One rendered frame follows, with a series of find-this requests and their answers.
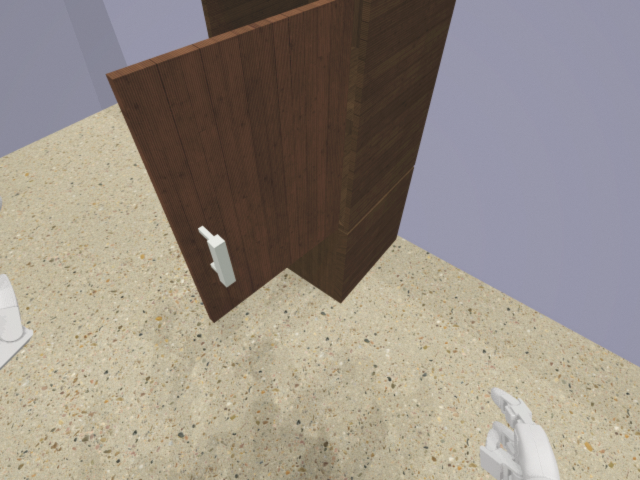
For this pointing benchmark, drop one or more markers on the robot left hand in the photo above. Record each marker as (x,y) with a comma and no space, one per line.
(13,335)

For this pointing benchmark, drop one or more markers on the cupboard door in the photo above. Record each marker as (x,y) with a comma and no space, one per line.
(243,133)

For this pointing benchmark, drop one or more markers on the handle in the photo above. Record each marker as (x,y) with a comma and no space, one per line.
(222,264)

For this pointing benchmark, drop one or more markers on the robot right hand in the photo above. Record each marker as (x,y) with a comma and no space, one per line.
(529,453)

